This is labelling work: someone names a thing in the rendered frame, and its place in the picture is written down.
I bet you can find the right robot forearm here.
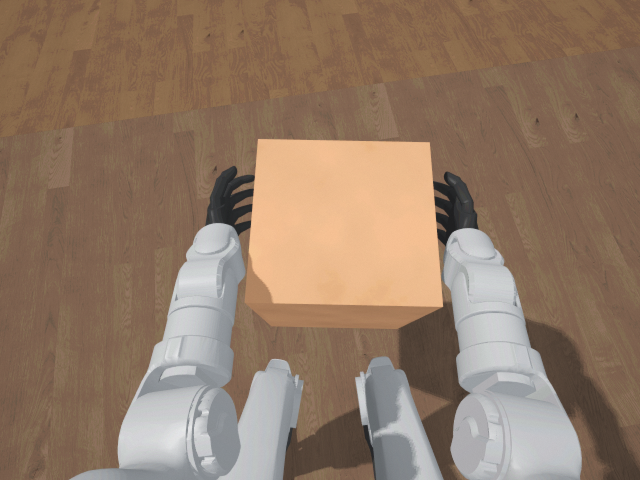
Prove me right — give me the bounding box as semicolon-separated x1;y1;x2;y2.
441;228;582;474

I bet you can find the left robot hand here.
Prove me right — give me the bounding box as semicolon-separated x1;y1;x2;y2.
205;166;255;236

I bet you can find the left robot upper arm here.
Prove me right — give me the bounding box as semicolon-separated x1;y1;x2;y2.
69;384;241;480

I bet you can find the left robot foot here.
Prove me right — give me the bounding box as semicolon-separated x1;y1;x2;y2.
286;427;293;451

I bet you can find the right robot upper arm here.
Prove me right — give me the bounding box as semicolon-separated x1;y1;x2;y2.
450;390;581;480

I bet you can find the right robot thigh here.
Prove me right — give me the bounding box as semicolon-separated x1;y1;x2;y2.
355;365;444;480

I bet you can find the carton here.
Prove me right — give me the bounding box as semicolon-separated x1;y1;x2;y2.
245;139;443;329

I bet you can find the right robot hand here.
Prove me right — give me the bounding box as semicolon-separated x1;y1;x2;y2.
433;172;479;247

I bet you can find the left robot forearm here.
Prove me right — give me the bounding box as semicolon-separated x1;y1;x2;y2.
118;223;246;461

